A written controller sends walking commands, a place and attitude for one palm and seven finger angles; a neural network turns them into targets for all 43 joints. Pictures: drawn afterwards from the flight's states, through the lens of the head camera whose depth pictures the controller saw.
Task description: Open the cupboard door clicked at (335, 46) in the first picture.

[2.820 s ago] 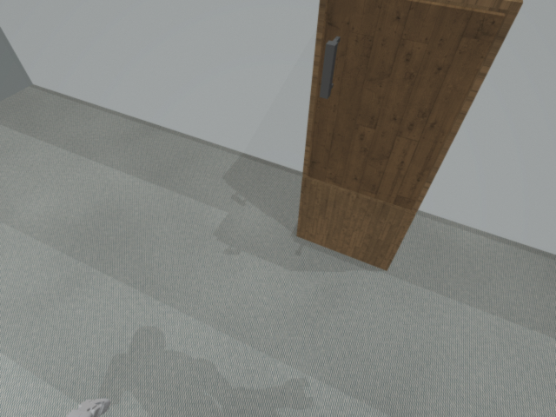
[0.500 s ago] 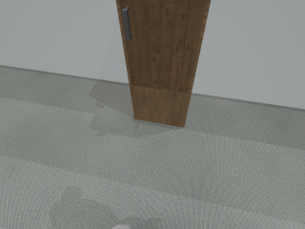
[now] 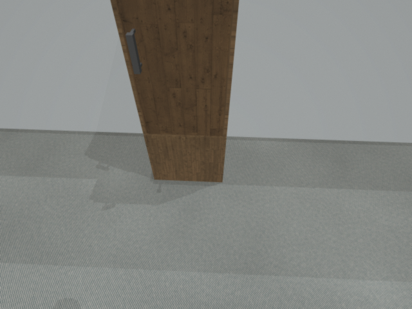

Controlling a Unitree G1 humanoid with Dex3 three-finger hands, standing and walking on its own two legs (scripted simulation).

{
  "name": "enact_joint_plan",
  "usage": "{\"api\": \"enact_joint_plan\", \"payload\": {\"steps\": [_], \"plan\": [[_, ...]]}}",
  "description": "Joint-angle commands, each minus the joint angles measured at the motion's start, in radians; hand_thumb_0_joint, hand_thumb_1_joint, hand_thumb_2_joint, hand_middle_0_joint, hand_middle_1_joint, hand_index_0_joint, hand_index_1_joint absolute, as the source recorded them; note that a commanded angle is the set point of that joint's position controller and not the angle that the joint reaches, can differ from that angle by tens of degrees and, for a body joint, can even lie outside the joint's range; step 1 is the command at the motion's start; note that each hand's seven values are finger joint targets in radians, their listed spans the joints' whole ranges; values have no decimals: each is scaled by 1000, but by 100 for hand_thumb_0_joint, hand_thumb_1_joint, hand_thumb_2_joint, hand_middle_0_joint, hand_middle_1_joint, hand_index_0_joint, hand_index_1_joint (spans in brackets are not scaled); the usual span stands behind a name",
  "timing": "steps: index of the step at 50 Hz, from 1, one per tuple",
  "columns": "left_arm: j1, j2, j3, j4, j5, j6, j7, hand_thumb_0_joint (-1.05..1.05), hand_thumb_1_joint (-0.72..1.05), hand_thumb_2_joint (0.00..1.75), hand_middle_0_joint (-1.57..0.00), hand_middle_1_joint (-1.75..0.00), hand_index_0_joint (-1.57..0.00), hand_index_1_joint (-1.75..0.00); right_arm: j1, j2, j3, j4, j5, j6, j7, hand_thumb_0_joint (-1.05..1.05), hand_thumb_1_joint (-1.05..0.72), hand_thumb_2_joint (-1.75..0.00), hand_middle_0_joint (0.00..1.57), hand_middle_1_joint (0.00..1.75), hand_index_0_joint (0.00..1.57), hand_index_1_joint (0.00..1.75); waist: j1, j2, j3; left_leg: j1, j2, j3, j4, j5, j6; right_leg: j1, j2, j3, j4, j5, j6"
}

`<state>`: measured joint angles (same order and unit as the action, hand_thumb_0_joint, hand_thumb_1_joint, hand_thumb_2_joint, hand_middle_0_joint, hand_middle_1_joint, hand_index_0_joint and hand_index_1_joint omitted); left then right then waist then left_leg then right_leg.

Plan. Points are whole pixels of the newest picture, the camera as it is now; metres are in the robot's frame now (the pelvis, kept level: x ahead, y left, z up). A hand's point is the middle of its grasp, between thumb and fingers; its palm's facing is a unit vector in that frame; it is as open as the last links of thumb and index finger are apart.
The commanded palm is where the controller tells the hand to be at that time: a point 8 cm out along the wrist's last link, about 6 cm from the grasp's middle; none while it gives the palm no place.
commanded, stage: take the last steps up to it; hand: left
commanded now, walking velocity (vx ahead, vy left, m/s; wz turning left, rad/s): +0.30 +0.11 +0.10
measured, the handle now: (135, 51) +0.91 +0.29 +0.07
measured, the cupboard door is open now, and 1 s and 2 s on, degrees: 0 0 0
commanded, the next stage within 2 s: come to a stop and stand still in 0.84 s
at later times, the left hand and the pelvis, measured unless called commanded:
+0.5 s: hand out of the picture +0.09 +0.29 -0.19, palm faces +0.08 -0.98 -0.15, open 7.4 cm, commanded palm none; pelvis +0.14 +0.11 +0.00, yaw +1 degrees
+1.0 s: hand (125, 207) +0.42 +0.26 -0.17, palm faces -0.01 -0.99 -0.15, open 7.3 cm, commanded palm none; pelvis +0.32 +0.10 +0.00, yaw -1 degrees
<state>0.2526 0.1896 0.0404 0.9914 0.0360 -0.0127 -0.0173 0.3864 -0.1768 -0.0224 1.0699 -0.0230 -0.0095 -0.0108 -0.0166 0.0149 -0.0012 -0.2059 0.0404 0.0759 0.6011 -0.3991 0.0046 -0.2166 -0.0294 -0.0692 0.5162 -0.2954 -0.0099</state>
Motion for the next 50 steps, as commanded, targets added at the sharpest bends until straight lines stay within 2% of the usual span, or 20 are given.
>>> {"api": "enact_joint_plan", "payload": {"steps": [1, 4, 6, 13, 15, 16, 17, 18, 19, 20, 22, 25, 34, 42, 43, 45, 46, 47, 48, 50], "plan": [[250, 211, 54, 49, -14, -32, 37, 0, 90, 90, -20, -30, -20, -30, -169, -112, -37, -118, -7, -19, 13, 0, -90, -90, 20, 30, 20, 30, 124, -223, 105, -533, 54, -65, 411, -91, -1, 228, -403, 533, -387, -304, -196], [161, 110, 29, 42, -9, -44, 41, 0, 90, 90, -20, -30, -20, -30, -109, -70, -41, -73, -10, -7, 31, 0, -90, -90, 20, 30, 20, 30, 47, -124, 154, -473, 88, -45, 427, 79, -20, 111, -317, 285, -370, -102, -139], [164, 102, 23, 55, -9, -57, 41, 0, 90, 90, -20, -30, -20, -30, -90, -50, -40, -69, -7, 0, 38, 0, -90, -90, 20, 30, 20, 30, 31, -150, 139, -437, 87, -15, 387, 143, -34, 89, -287, 180, -370, 20, -115], [155, 141, 35, 92, 2, -61, 44, 0, 90, 90, -20, -30, -20, -30, -160, -30, -44, -116, 7, -10, 63, 0, -90, -90, 20, 30, 20, 30, 17, -181, 165, -265, 80, 32, 141, 190, -19, -15, -275, 77, -337, 11, -80], [135, 154, 44, 92, 4, -52, 42, 0, 90, 90, -20, -30, -20, -30, -95, -48, -49, -102, 7, -21, 58, 0, -90, -90, 20, 30, 20, 30, -15, -154, 140, -107, 60, 52, 61, 171, -9, -64, -266, 53, -254, -22, -70], [129, 145, 47, 92, 2, -46, 40, 0, 90, 90, -20, -30, -20, -30, 14, -75, -55, -64, 2, -29, 49, 0, -90, -90, 20, 30, 20, 30, -61, -78, 86, 47, 33, 63, -5, 176, -8, -92, -220, 8, -110, 10, -50], [161, 98, 40, 94, -4, -39, 33, 0, 90, 90, -20, -30, -20, -30, 166, -148, -73, -18, -8, -38, 33, 0, -90, -90, 20, 30, 20, 30, -108, 118, -6, 209, 65, 11, -86, 108, -1, -119, -138, -57, 167, 30, -28], [224, 30, 33, 75, -21, -30, 25, 0, 90, 90, -20, -30, -20, -30, 255, -263, -94, 3, -19, -47, 15, 0, -90, -90, 20, 30, 20, 30, -105, 415, -91, 317, 325, -388, -267, 0, 73, -308, 11, -120, 517, -283, 16], [162, 28, 23, 29, -18, -31, 24, 0, 90, 90, -20, -30, -20, -30, 254, -284, -90, 0, -9, -35, 5, 0, -90, -90, 20, 30, 20, 30, -103, 340, -82, 266, 390, -542, -386, -150, 141, -392, 12, -3, 706, -328, -9], [133, 18, 22, 29, -16, -33, 26, 0, 90, 90, -20, -30, -20, -30, 160, -251, -83, -11, -4, -36, -6, 0, -90, -90, 20, 30, 20, 30, -85, 294, -91, 223, 396, -539, -415, -244, 145, -440, -25, 42, 822, -241, -23], [79, 26, 31, 48, -7, -34, 10, 0, 90, 90, -20, -30, -20, -30, 3, -131, -51, -45, -3, -47, -8, 0, -90, -90, 20, 30, 20, 30, -32, 140, 53, -7, 319, -365, -427, -167, 121, -425, -98, 51, 816, -63, -19], [168, -9, 27, 85, 2, -10, 6, 0, 90, 90, -20, -30, -20, -30, -59, -71, -41, -43, 0, -70, -14, 0, -90, -90, 20, 30, 20, 30, 34, 91, 35, -92, 249, -179, -444, 5, 110, -311, -102, 35, 709, 10, 0], [-30, 8, 30, -7, 0, 4, 4, 0, 90, 90, -20, -30, -20, -30, 36, -68, -47, 5, 0, -71, -15, 0, -90, -90, 20, 30, 20, 30, -3, -11, 97, 85, 267, -146, -485, 147, 181, -394, -107, 32, 363, 77, 24], [-135, -23, 20, -37, -4, -10, 10, 0, 90, 90, -20, -30, -20, -30, 114, -58, -38, 62, -12, -58, -21, 0, -90, -90, 20, 30, 20, 30, -32, 61, 115, 172, 254, -53, -340, 494, 163, -282, -49, -40, 141, 6, -3], [-122, -21, 20, -31, -4, -14, 11, 0, 90, 90, -20, -30, -20, -30, 116, -58, -36, 67, -12, -54, -22, 0, -90, -90, 20, 30, 20, 30, -25, 62, 103, 169, 240, -36, -296, 536, 149, -228, -32, -55, 88, 17, -11], [30, 9, 28, 24, -3, -31, 14, 0, 90, 90, -20, -30, -20, -30, 92, -53, -32, 69, 0, -54, -21, 0, -90, -90, 20, 30, 20, 30, 49, 16, 12, 107, 184, 39, -88, 632, 91, 37, -5, -73, -59, 161, -32], [153, 69, 40, 65, -1, -44, 23, 0, 90, 90, -20, -30, -20, -30, 86, -33, -30, 57, 13, -61, -15, 0, -90, -90, 20, 30, 20, 30, 93, -69, -88, -60, 131, 82, 100, 537, 50, 285, -129, 72, -50, 307, -88], [264, 160, 61, 94, -7, -53, 33, 0, 90, 90, -20, -30, -20, -30, 94, 10, -19, 27, 17, -69, -11, 0, -90, -90, 20, 30, 20, 30, 101, -259, -161, -302, 6, 142, 355, 17, -3, 496, -361, 363, -95, 603, -203], [276, 174, 57, 99, -22, -57, 38, 0, 90, 90, -20, -30, -20, -30, 52, -23, -19, 16, 17, -55, -17, 0, -90, -90, 20, 30, 20, 30, 116, -215, -178, -322, -7, 33, 512, -223, -9, 434, -418, 416, -128, 797, -273], [95, 95, 35, 60, -15, -41, 57, 0, 90, 90, -20, -30, -20, -30, -26, 20, -14, 8, 19, -30, -26, 0, -90, -90, 20, 30, 20, 30, 61, -53, -28, -293, 60, -63, 493, -150, -16, 188, -371, 259, -131, 883, -248]]}}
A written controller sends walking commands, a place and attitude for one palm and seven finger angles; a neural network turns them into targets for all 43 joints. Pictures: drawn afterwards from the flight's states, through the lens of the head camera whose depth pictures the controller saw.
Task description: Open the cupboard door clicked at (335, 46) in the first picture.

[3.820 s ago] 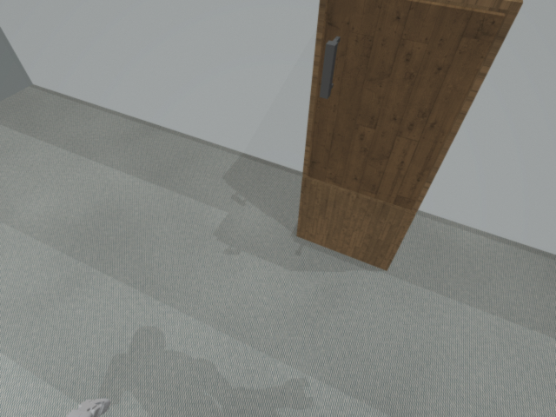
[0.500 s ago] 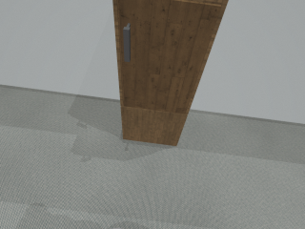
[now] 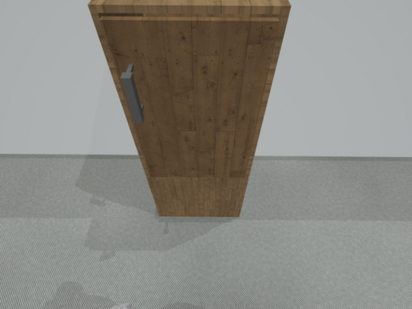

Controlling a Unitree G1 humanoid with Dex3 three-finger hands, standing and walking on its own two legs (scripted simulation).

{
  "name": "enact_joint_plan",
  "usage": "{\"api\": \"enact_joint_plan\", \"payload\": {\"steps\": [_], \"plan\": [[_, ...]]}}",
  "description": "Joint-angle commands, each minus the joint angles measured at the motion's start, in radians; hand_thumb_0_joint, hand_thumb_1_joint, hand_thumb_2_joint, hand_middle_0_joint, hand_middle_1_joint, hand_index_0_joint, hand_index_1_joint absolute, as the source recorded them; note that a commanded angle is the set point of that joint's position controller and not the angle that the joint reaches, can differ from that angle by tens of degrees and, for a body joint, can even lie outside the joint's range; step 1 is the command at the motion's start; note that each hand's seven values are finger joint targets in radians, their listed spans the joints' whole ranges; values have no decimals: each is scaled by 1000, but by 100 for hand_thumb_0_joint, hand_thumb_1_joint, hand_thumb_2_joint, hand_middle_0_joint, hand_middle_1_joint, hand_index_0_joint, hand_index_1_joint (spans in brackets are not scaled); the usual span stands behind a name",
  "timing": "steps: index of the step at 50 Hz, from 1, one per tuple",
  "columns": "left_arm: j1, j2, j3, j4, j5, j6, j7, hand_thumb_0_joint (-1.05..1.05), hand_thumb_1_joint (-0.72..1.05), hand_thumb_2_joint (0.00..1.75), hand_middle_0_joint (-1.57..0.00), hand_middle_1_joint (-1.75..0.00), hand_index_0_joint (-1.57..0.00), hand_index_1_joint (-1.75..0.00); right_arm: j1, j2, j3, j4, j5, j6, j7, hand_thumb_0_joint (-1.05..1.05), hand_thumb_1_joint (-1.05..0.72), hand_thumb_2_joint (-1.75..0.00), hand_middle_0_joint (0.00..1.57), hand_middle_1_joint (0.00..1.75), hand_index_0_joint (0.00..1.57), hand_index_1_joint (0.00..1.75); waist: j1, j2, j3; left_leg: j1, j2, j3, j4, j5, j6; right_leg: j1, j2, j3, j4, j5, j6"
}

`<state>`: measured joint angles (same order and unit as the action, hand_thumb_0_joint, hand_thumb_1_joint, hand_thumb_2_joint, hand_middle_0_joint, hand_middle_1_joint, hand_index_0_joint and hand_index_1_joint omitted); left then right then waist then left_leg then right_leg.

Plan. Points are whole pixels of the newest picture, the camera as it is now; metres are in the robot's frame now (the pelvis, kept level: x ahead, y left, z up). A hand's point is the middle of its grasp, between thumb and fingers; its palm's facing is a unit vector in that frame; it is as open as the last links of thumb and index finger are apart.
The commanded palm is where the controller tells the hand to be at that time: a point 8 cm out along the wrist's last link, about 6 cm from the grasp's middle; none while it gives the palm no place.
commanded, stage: come to a stop and stand still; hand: left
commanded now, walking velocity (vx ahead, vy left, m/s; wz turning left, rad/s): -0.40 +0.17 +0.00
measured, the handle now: (134, 94) +0.59 +0.19 +0.07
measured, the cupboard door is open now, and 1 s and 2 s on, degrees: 0 0 0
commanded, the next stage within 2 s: look again from close up in 1.36 s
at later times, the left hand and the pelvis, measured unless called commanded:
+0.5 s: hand out of the picture +0.08 +0.23 -0.17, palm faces +0.02 -0.97 -0.23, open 7.4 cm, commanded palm none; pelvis +0.02 +0.03 +0.01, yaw -2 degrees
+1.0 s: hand out of the picture -0.02 +0.16 -0.17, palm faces +0.02 -0.99 -0.16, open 7.3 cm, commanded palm none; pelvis -0.03 -0.01 +0.01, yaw -1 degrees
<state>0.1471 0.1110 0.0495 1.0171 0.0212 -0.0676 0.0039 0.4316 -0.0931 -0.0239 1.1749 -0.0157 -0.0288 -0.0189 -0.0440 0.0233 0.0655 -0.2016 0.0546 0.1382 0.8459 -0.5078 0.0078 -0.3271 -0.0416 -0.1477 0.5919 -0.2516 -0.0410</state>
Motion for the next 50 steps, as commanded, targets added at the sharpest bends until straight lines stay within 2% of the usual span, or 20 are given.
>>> {"api": "enact_joint_plan", "payload": {"steps": [1, 4, 8, 10, 11, 12, 13, 16, 19, 25, 30, 31, 32, 33, 34, 37, 41, 43, 46, 50], "plan": [[143, 144, 23, 10, 8, 18, 43, 0, 90, 90, -20, -30, -20, -30, -61, -47, -11, -92, 9, 5, -19, 0, -90, -90, 20, 30, 20, 30, 57, -40, -76, -248, 54, -130, 170, -19, -27, 211, -331, 269, -214, 830, -187], [62, 178, 32, -26, 10, 47, 53, 0, 90, 90, -20, -30, -20, -30, -26, -32, -18, -94, 12, 45, -13, 0, -90, -90, 20, 30, 20, 30, 30, -100, -83, -162, 16, -77, -56, 69, -45, 156, -267, 143, -178, 763, -141], [48, 213, 47, -43, 2, 76, 47, 0, 90, 90, -20, -30, -20, -30, -71, -95, -40, -142, 1, 62, -7, 0, -90, -90, 20, 30, 20, 30, 33, -183, -68, -109, -2, -44, -181, 223, -50, 113, -248, 145, -124, 664, -108], [22, 207, 46, -62, -2, 88, 43, 0, 90, 90, -20, -30, -20, -30, -43, -128, -50, -148, -1, 56, -4, 0, -90, -90, 20, 30, 20, 30, 4, -120, -93, 35, 28, -54, -333, 517, -36, 28, -191, 108, -30, 472, -43], [55, 169, 40, -76, -7, 96, 40, 0, 90, 90, -20, -30, -20, -30, -42, -193, -60, -161, -8, 45, -5, 0, -90, -90, 20, 30, 20, 30, 9, 70, -127, 113, 190, -224, -384, 877, 36, -64, -89, 45, 86, 186, 30], [81, 132, 28, -82, -14, 101, 44, 0, 90, 90, -20, -30, -20, -30, -48, -259, -67, -176, -10, 41, -6, 0, -90, -90, 20, 30, 20, 30, 4, 273, -158, 97, 353, -374, -488, 1118, 148, -83, 25, 19, 334, -336, 67], [70, 152, 31, -73, -9, 112, 50, 0, 90, 90, -20, -30, -20, -30, -74, -275, -65, -181, -11, 41, -20, 0, -90, -90, 20, 30, 20, 30, -10, 246, -184, 24, 377, -405, -499, 1053, 199, -56, 41, 148, 520, -433, 59], [95, 156, 39, -58, -6, 100, 40, 0, 90, 90, -20, -30, -20, -30, -209, -239, -54, -234, -15, 32, -29, 0, -90, -90, 20, 30, 20, 30, 34, 76, -145, 84, 300, -288, -438, 1010, 208, -178, 24, 198, 650, -296, 67], [122, 159, 35, -55, -5, 107, 31, 0, 90, 90, -20, -30, -20, -30, -230, -228, -53, -242, -7, 28, -31, 0, -90, -90, 20, 30, 20, 30, 34, 88, -166, 131, 266, -224, -454, 947, 188, -163, 15, 185, 573, -236, 85], [101, 147, 21, -82, 1, 118, 19, 0, 90, 90, -20, -30, -20, -30, -218, -255, -68, -233, -11, 39, -18, 0, -90, -90, 20, 30, 20, 30, 6, 148, -140, 85, 275, -253, -534, 595, 179, -60, -6, 134, 287, -267, 74], [255, 130, 12, -25, 0, 99, 20, 0, 90, 90, -20, -30, -20, -30, -266, -249, -73, -230, -6, 51, 1, 0, -90, -90, 20, 30, 20, 30, 71, 110, -112, -117, 182, -198, -557, 174, 84, 205, 14, 54, -133, -52, 42], [282, 163, 13, -17, 7, 93, 24, 0, 90, 90, -20, -30, -20, -30, -255, -208, -69, -232, 2, 54, 5, 0, -90, -90, 20, 30, 20, 30, 71, 18, -91, -171, 114, -152, -483, 100, 34, 234, -34, 119, -261, -46, 24], [240, 223, 17, -35, 16, 82, 27, 0, 90, 90, -20, -30, -20, -30, -244, -144, -57, -242, 11, 60, 9, 0, -90, -90, 20, 30, 20, 30, 47, -174, -47, -222, 22, -83, -329, 65, -27, 128, -213, 370, -384, -221, -48], [159, 264, 17, -66, 13, 85, 28, 0, 90, 90, -20, -30, -20, -30, -275, -131, -49, -257, 7, 68, 18, 0, -90, -90, 20, 30, 20, 30, 48, -218, 9, -182, -12, -87, -203, 51, -32, -57, -314, 444, -477, -375, -109], [107, 262, 24, -78, 12, 78, 33, 0, 90, 90, -20, -30, -20, -30, -296, -140, -50, -258, 2, 76, 19, 0, -90, -90, 20, 30, 20, 30, 54, -265, 22, -174, -6, -120, -107, 62, -20, -122, -299, 463, -491, -372, -126], [33, 191, 7, -65, 6, 65, 30, 0, 90, 90, -20, -30, -20, -30, -184, -133, -44, -182, 2, 63, 15, 0, -90, -90, 20, 30, 20, 30, 2, -202, 17, -155, -9, -119, -39, 155, -11, -44, -169, 258, -362, -62, -84], [134, 162, -5, 2, -6, 55, 31, 0, 90, 90, -20, -30, -20, -30, -135, -104, -20, -132, 4, 38, -2, 0, -90, -90, 20, 30, 20, 30, 27, -123, -45, -25, -1, -102, -362, 298, -26, 70, -148, 214, -216, 190, -51], [181, 126, -14, 36, -19, 56, 30, 0, 90, 90, -20, -30, -20, -30, -114, -140, -12, -101, 2, 15, -14, 0, -90, -90, 20, 30, 20, 30, 53, -5, -71, 59, 81, -189, -457, 543, 4, 69, -70, 182, -175, 165, 10], [173, 126, -15, 70, -17, 67, 29, 0, 90, 90, -20, -30, -20, -30, -136, -146, -9, -67, 6, 8, -19, 0, -90, -90, 20, 30, 20, 30, 64, 106, -47, -30, 97, -212, -511, 459, 20, 158, -49, 150, -190, 91, 38], [187, 116, -22, 97, -15, 66, 27, 0, 90, 90, -20, -30, -20, -30, -126, -128, -7, -53, 6, 16, -19, 0, -90, -90, 20, 30, 20, 30, 62, 17, -7, -41, 65, -188, -538, 303, 6, 146, -59, 173, -253, 39, 29]]}}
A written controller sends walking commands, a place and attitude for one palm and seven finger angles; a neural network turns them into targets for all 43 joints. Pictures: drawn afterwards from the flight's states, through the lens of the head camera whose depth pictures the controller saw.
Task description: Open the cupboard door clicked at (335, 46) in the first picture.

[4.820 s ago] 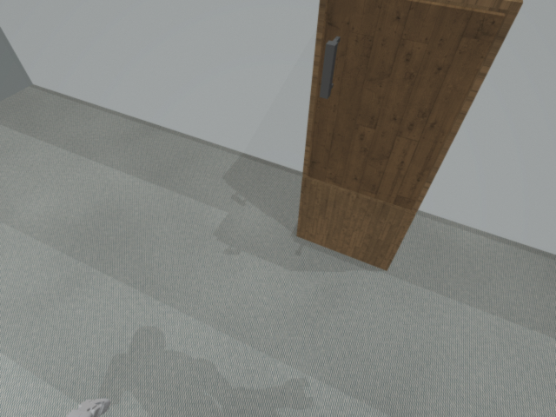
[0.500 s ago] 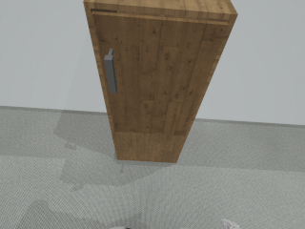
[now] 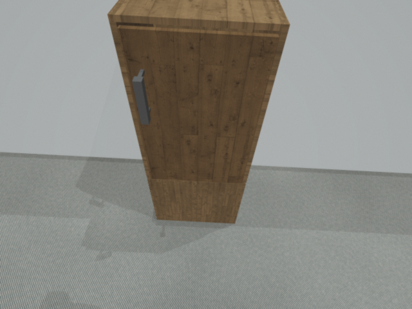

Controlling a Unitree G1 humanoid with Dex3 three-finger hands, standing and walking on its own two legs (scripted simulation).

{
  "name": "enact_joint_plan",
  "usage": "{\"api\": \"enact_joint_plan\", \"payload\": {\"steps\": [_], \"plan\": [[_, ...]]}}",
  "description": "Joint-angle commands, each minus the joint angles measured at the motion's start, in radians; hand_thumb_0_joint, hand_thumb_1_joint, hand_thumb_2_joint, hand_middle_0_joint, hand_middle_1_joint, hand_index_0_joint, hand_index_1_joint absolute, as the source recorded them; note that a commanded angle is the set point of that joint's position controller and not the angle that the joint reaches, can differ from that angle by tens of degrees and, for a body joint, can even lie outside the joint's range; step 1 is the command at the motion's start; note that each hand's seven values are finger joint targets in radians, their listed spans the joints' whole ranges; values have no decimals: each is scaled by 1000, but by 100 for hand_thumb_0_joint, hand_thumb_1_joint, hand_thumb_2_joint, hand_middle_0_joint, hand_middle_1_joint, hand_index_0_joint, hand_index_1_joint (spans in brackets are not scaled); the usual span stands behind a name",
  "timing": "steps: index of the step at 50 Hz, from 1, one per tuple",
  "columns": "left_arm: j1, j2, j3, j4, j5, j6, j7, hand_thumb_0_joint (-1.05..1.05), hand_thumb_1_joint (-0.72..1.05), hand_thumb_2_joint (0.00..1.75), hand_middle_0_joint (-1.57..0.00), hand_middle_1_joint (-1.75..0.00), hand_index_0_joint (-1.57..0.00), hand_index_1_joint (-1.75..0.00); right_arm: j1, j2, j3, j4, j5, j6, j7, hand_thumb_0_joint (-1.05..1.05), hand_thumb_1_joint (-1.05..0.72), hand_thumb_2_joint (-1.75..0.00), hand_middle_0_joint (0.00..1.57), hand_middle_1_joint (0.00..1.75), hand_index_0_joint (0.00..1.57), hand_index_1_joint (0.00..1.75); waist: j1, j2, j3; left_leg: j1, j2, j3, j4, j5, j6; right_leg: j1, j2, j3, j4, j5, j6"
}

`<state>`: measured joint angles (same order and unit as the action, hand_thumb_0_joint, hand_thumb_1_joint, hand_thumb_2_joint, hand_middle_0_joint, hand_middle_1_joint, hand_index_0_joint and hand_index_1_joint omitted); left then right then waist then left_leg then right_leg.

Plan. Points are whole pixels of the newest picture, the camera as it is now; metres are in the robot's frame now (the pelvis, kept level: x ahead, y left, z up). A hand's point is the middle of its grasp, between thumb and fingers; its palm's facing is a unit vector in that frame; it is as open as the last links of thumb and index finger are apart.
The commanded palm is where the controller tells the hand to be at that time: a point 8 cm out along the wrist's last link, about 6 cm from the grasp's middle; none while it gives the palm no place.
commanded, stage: come to a stop and stand still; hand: left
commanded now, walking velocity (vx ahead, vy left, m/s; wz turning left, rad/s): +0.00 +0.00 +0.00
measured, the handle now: (143, 97) +0.61 +0.21 +0.06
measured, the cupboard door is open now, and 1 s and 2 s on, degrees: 0 0 0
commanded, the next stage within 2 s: look again from close up in 0.36 s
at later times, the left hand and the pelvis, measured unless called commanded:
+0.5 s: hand out of the picture -0.04 +0.15 -0.18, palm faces +0.03 -0.99 -0.15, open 7.4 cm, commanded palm none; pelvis -0.01 +0.00 +0.00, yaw +0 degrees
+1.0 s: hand out of the picture +0.00 +0.21 -0.18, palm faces +0.04 -0.98 -0.20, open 7.4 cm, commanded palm none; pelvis -0.01 +0.02 +0.00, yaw +1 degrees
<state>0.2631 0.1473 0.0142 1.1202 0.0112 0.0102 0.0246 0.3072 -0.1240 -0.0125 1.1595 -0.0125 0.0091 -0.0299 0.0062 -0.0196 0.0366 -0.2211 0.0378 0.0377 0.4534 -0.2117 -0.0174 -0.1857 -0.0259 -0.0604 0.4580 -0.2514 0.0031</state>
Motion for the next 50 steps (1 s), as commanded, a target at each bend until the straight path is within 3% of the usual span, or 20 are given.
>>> {"api": "enact_joint_plan", "payload": {"steps": [1, 9, 16, 22, 23, 24, 25, 26, 29, 33, 41, 50], "plan": [[65, 82, 12, -4, -4, -12, 6, 0, 90, 90, -20, -30, -20, -30, 9, -94, -19, -34, 2, -20, -7, 0, -90, -90, 20, 30, 20, 30, 5, 50, 33, -25, 74, -84, -148, -24, 28, -7, -74, 90, -130, 9, -16], [83, 74, 16, -3, 1, -16, 8, 0, 90, 90, -20, -30, -20, -30, 45, -80, -19, -29, -2, -14, -3, 0, -90, -90, 20, 30, 20, 30, -6, 0, 54, -14, 58, -62, -138, -75, 25, -77, -79, 104, -167, -98, -18], [104, 63, 16, -3, 4, -16, 8, 0, 90, 90, -20, -30, -20, -30, 56, -74, -18, -32, -5, -13, -2, 0, -90, -90, 20, 30, 20, 30, -7, 14, 79, -41, 53, -71, -145, -124, 28, -113, -73, 109, -164, -138, -18], [116, 59, 13, 0, 2, -25, 8, 0, 90, 90, -20, -30, -20, -30, 59, -73, -15, -36, -1, -23, -3, 0, -90, -90, 20, 30, 20, 30, -7, 10, 35, -4, 56, -64, -125, -32, 28, -87, -80, 107, -152, -60, -20], [185, 95, -1, 17, 18, -47, 47, 0, 90, 90, -20, -30, -20, -30, -70, -117, -12, -110, 3, -36, 11, 0, -90, -90, 20, 30, 20, 30, 42, 12, 76, -80, 56, -25, 102, -2, -7, -83, -131, 158, -145, 201, -21], [133, 130, 1, 0, 15, -64, 39, 0, 90, 90, -20, -30, -20, -30, -49, -86, -4, -149, 7, -32, 18, 0, -90, -90, 20, 30, 20, 30, -22, -4, 32, -28, 41, -25, 73, -16, -8, -107, -182, 164, -143, 217, -48], [116, 116, 1, -32, 13, -68, 36, 0, 90, 90, -20, -30, -20, -30, 45, -62, 0, -142, -3, -37, 16, 0, -90, -90, 20, 30, 20, 30, -40, -18, -85, 1, 27, -32, 55, -30, 7, -42, -160, 141, -89, 154, -55], [97, 113, 2, -45, 10, -63, 32, 0, 90, 90, -20, -30, -20, -30, 54, -77, -1, -137, -4, -42, 15, 0, -90, -90, 20, 30, 20, 30, -33, -13, -115, 3, 29, -43, 46, 53, 16, -18, -130, 111, -53, 141, -52], [91, 96, 3, -67, 11, -41, 24, 0, 90, 90, -20, -30, -20, -30, 44, -102, -5, -149, -4, -39, 10, 0, -90, -90, 20, 30, 20, 30, -21, 71, -6, -51, 61, -78, 4, 73, 33, -77, -81, 72, -30, -5, -40], [109, 92, 3, -85, 9, -27, 17, 0, 90, 90, -20, -30, -20, -30, 22, -126, -11, -176, -6, -31, 8, 0, -90, -90, 20, 30, 20, 30, -10, 32, 63, -142, 55, -113, -64, -109, 43, -89, -66, 70, -34, -84, -36], [103, 114, 9, -122, 9, -26, 12, 0, 90, 90, -20, -30, -20, -30, 13, -157, -13, -183, -5, -41, 10, 0, -90, -90, 20, 30, 20, 30, 0, 53, 20, -129, 67, -134, -107, -75, 53, -28, -69, 49, -22, 11, -24], [99, 129, 6, -116, 9, -29, 10, 0, 90, 90, -20, -30, -20, -30, -3, -162, -8, -164, -2, -41, 11, 0, -90, -90, 20, 30, 20, 30, -3, 28, 10, -84, 58, -105, -89, -3, 45, -30, -83, 66, -60, 36, -21]]}}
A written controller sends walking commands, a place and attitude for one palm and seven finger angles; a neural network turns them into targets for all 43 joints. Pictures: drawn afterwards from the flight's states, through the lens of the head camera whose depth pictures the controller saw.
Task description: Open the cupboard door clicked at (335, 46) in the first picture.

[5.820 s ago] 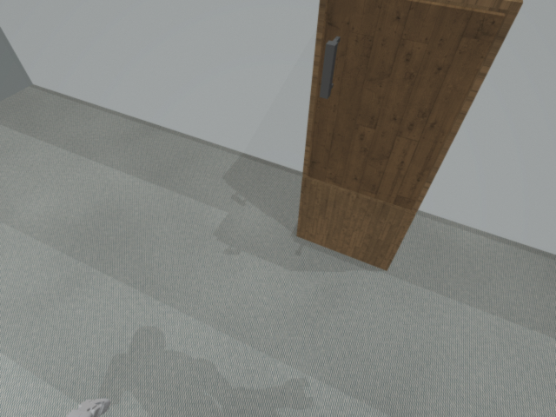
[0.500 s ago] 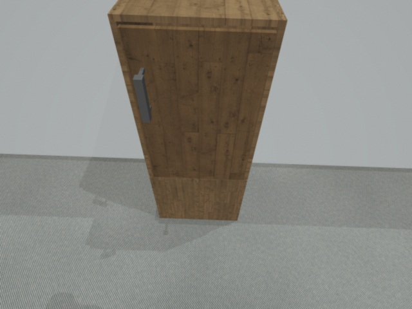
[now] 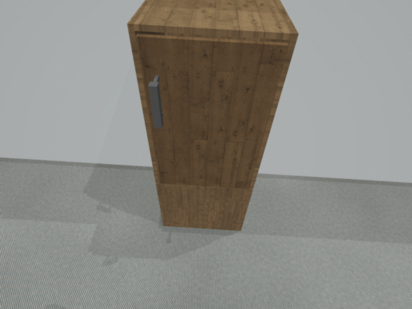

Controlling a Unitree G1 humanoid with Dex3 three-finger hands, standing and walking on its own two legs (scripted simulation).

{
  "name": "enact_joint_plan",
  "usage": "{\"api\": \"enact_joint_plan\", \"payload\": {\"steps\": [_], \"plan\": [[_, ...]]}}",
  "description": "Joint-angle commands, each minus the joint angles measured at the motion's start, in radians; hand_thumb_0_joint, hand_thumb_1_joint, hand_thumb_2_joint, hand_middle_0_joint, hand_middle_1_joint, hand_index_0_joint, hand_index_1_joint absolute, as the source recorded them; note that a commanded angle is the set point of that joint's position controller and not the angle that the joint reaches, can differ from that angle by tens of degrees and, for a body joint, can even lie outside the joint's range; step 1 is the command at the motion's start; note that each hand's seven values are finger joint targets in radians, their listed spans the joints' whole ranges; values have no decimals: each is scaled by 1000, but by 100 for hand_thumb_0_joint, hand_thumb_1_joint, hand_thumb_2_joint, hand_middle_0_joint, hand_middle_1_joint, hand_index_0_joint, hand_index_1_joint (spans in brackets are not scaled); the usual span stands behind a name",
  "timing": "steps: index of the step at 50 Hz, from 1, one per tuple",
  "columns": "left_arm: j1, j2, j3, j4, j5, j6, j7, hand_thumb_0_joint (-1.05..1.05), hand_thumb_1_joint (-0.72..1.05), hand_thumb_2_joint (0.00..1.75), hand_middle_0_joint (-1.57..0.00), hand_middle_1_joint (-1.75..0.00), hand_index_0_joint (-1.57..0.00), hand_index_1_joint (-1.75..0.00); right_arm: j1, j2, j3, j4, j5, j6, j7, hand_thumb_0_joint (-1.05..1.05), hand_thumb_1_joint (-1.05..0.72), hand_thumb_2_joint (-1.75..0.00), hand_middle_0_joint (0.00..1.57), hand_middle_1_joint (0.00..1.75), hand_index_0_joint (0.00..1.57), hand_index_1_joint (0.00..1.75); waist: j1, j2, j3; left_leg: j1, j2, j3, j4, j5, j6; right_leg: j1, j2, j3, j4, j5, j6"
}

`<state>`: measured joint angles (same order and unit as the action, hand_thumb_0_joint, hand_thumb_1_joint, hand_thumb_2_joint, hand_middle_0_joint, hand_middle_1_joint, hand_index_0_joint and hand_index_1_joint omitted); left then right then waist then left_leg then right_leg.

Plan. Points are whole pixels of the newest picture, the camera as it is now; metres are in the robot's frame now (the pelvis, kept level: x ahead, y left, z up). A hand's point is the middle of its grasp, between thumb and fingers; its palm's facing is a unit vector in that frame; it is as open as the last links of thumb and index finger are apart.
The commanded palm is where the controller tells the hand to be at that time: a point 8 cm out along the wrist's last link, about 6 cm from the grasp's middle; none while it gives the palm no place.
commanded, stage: shuffle to correct the standing spot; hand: left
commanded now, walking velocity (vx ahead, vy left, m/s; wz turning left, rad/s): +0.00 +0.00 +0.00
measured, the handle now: (157, 102) +0.63 +0.18 +0.06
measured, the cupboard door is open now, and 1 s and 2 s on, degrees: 0 0 0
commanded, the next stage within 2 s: come to a stop and stand still in 0.40 s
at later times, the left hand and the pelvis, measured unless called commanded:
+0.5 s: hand out of the picture -0.01 +0.15 -0.19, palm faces +0.03 -0.99 -0.13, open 7.4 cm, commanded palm none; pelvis +0.05 -0.01 -0.01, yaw -1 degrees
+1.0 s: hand out of the picture +0.08 +0.16 -0.17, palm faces +0.03 -0.98 -0.21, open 7.3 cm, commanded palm none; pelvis +0.06 -0.02 +0.00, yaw -1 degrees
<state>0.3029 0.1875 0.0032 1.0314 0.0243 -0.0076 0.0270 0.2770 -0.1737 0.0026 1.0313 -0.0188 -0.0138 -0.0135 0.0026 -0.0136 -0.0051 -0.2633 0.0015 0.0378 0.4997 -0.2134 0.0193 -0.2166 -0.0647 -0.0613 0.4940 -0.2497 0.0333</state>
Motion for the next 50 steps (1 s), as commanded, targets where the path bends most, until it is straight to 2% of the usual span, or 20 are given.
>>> {"api": "enact_joint_plan", "payload": {"steps": [1, 7, 15, 18, 20, 23, 25, 26, 28, 29, 30, 31, 32, 35, 37, 40, 47, 48, 49, 50], "plan": [[59, 90, 18, -27, -4, -11, 7, 0, 90, 90, -20, -30, -20, -30, 25, -113, -23, -34, 4, -18, -4, 0, -90, -90, 20, 30, 20, 30, 0, 23, 52, -39, 94, -103, -139, -6, 7, -1, -45, 67, -98, 32, -51], [105, 74, 22, -10, 7, -2, -7, 0, 90, 90, -20, -30, -20, -30, 31, -126, -33, -20, -6, 0, 0, 0, -90, -90, 20, 30, 20, 30, 5, 55, 127, -127, 111, -148, -204, -402, 30, -54, -11, 44, -73, -246, -63], [164, 89, 41, 11, 0, -21, -10, 0, 90, 90, -20, -30, -20, -30, 55, -65, -29, -20, -4, -19, 4, 0, -90, -90, 20, 30, 20, 30, 4, -69, 136, -130, 33, -24, 6, -223, 18, -59, -82, 159, -150, -293, -118], [180, 85, 44, 24, -2, -28, -9, 0, 90, 90, -20, -30, -20, -30, 80, -47, -24, -11, -1, -32, 5, 0, -90, -90, 20, 30, 20, 30, -5, -48, 116, -85, 34, -4, 22, -116, 22, -54, -82, 139, -115, -201, -125], [172, 64, 42, 31, -1, -30, -11, 0, 90, 90, -20, -30, -20, -30, 117, -65, -28, 15, 3, -41, 1, 0, -90, -90, 20, 30, 20, 30, -18, 51, 109, -10, 81, -59, -31, -42, 39, -87, -36, 61, -22, -119, -103], [135, 2, 29, 16, 5, -36, -14, 0, 90, 90, -20, -30, -20, -30, 208, -125, -48, 56, -1, -45, -18, 0, -90, -90, 20, 30, 20, 30, -37, 215, 92, 137, 256, -293, -157, 93, 145, -239, 52, -64, 208, -142, -69], [76, -8, 30, -6, 2, -40, -20, 0, 90, 90, -20, -30, -20, -30, 220, -117, -49, 61, -7, -44, -24, 0, -90, -90, 20, 30, 20, 30, -47, 181, 109, 187, 300, -316, -144, 278, 194, -304, 40, -49, 220, -262, -73], [80, -18, 33, -4, 0, -41, -21, 0, 90, 90, -20, -30, -20, -30, 194, -107, -44, 58, -7, -43, -26, 0, -90, -90, 20, 30, 20, 30, -28, 168, 110, 135, 282, -270, -115, 347, 185, -229, 36, -43, 160, -226, -75], [199, -18, 43, 38, -4, -45, -17, 0, 90, 90, -20, -30, -20, -30, 106, -71, -32, 33, 3, -41, -30, 0, -90, -90, 20, 30, 20, 30, 40, 83, 32, -24, 174, -104, 21, 346, 92, 81, 1, 5, -43, 76, -74], [257, 32, 50, 59, -3, -48, -4, 0, 90, 90, -20, -30, -20, -30, 85, -24, -22, 18, 10, -47, -28, 0, -90, -90, 20, 30, 20, 30, 56, -48, 3, -147, 93, -8, 101, 200, 33, 234, -106, 117, -51, 382, -93], [273, 74, 52, 73, -8, -49, 3, 0, 90, 90, -20, -30, -20, -30, 69, -5, -16, 10, 12, -45, -26, 0, -90, -90, 20, 30, 20, 30, 50, -161, -2, -187, 35, 52, 150, -79, -8, 252, -226, 198, -75, 628, -142], [253, 75, 49, 70, -8, -50, 9, 0, 90, 90, -20, -30, -20, -30, 41, 11, -17, 9, 11, -31, -29, 0, -90, -90, 20, 30, 20, 30, 50, -220, 34, -193, 42, 35, 212, -276, -19, 221, -268, 210, -85, 864, -180], [218, 53, 37, 65, -3, -48, 14, 0, 90, 90, -20, -30, -20, -30, 36, 17, -17, 16, 13, -21, -31, 0, -90, -90, 20, 30, 20, 30, 39, -182, 49, -177, 56, 13, 236, -302, -23, 191, -274, 191, -76, 979, -201], [108, 59, 34, 30, -7, -33, 26, 0, 90, 90, -20, -30, -20, -30, 90, 37, -18, 57, 22, -12, -24, 0, -90, -90, 20, 30, 20, 30, -8, -112, 10, -39, 55, 27, -10, -70, -27, 164, -187, 75, 1, 871, -162], [90, 36, 30, 12, -17, -20, 24, 0, 90, 90, -20, -30, -20, -30, 87, -8, -24, 69, 14, -13, -31, 0, -90, -90, 20, 30, 20, 30, 1, -9, -17, 111, 113, -7, -49, 400, -5, 67, -97, 24, 14, 593, -81], [68, 42, 37, -4, -9, -6, 27, 0, 90, 90, -20, -30, -20, -30, 62, -28, -28, 65, 14, -7, -30, 0, -90, -90, 20, 30, 20, 30, 8, 66, 40, 86, 138, -15, -38, 511, 16, 46, -67, 21, -8, 390, -56], [60, 47, 29, 1, -8, -3, 18, 0, 90, 90, -20, -30, -20, -30, 20, -43, -22, 38, 8, -3, -23, 0, -90, -90, 20, 30, 20, 30, 11, 24, 17, 70, 127, -26, -102, 230, 9, 59, -75, 43, -89, 232, -66], [137, 85, 20, 36, -2, -16, 54, 0, 90, 90, -20, -30, -20, -30, -89, -103, -33, -39, 17, -9, -16, 0, -90, -90, 20, 30, 20, 30, 43, 10, 94, 22, 126, 14, 120, 186, -23, -18, -135, 153, -117, 610, -41], [84, 129, 24, 5, 3, -37, 47, 0, 90, 90, -20, -30, -20, -30, -43, -68, -24, -75, 14, 0, -7, 0, -90, -90, 20, 30, 20, 30, -24, -8, 44, -7, 94, 16, 87, 68, -26, 59, -185, 124, -74, 816, -75], [69, 119, 23, -15, -2, -42, 40, 0, 90, 90, -20, -30, -20, -30, 35, -48, -27, -58, 8, -6, -3, 0, -90, -90, 20, 30, 20, 30, -37, -39, -80, 25, 81, 13, 33, 16, -8, 124, -170, 99, -3, 766, -102]]}}
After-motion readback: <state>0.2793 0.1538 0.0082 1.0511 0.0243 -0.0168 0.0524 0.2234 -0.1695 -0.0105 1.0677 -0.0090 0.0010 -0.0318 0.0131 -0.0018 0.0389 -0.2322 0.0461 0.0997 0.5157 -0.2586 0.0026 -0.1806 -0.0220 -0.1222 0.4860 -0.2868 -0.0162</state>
